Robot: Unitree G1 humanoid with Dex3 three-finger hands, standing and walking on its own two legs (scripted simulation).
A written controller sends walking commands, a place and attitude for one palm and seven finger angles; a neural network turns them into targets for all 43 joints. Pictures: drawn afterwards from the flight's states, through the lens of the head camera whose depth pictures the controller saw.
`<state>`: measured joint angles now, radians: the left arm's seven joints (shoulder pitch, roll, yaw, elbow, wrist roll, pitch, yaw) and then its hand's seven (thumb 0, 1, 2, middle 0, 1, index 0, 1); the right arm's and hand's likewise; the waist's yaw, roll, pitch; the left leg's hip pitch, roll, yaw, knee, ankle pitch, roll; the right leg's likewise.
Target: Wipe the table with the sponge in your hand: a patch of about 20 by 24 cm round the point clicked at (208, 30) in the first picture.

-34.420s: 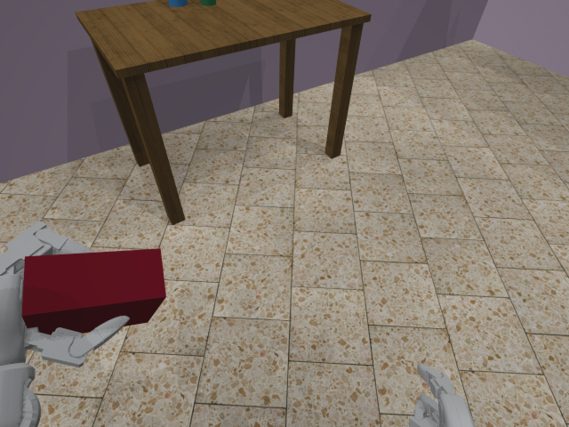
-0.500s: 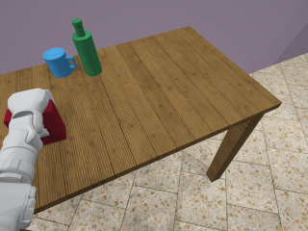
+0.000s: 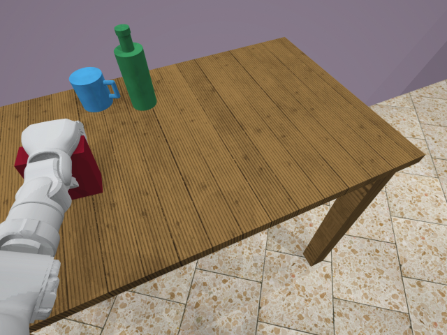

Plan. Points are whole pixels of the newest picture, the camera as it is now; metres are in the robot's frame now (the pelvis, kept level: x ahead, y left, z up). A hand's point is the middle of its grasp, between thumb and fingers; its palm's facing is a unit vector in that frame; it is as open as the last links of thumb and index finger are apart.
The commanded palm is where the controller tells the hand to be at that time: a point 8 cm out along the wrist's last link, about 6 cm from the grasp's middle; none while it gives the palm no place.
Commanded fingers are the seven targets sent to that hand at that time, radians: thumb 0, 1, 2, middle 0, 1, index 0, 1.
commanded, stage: slide across to the middle lane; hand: left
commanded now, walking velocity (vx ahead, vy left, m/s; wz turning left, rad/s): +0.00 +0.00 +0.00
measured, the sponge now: (67, 177) +0.40 +0.33 +0.03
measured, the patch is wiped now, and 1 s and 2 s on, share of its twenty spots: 0.25 0.50 0.65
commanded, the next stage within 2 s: wipe back along the middle lane in 0.46 s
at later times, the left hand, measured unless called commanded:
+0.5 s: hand (102, 146) +0.45 +0.26 +0.07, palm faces -0.06 -0.01 -1.00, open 9.6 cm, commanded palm +0.43 +0.25 +0.13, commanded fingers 0.00 0.10 1.30 -1.20 -1.60 -1.20 -1.60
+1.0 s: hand (110, 162) +0.41 +0.23 +0.07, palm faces -0.04 -0.02 -1.00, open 9.6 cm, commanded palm +0.38 +0.22 +0.11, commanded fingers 0.00 0.10 1.30 -1.20 -1.60 -1.20 -1.60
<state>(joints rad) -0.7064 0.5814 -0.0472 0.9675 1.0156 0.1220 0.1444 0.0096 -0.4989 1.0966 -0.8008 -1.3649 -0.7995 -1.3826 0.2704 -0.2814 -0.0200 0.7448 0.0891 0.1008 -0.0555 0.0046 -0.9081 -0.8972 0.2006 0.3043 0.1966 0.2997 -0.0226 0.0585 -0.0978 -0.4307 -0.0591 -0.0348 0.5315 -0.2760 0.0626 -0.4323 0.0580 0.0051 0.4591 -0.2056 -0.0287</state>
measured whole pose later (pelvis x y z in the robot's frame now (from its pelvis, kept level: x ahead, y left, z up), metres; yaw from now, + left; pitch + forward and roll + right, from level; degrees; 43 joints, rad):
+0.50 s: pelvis +0.02 +0.00 +0.00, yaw +0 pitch +10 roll -1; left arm -0.74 0.40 -0.13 0.91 0.99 0.33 0.17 0.00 -0.49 1.10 -0.78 -1.39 -0.78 -1.41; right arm 0.18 -0.25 0.00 0.74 0.07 0.13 -0.03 0.00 -0.91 -0.90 0.20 0.30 0.20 0.30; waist -0.01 0.07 -0.11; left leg -0.36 -0.07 -0.04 0.49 -0.29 0.06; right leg -0.37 0.05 0.00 0.44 -0.23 -0.03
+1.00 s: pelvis +0.02 -0.02 +0.01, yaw +0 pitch +6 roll -1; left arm -0.58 0.37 -0.18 0.72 0.97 0.42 0.16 -0.01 -0.46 1.09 -0.74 -1.43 -0.74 -1.45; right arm 0.13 -0.27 0.01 0.70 0.10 0.18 -0.05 0.01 -0.91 -0.90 0.20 0.30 0.20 0.30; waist 0.00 0.06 -0.10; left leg -0.29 -0.05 -0.04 0.46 -0.28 0.05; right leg -0.31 0.07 0.01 0.42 -0.22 -0.05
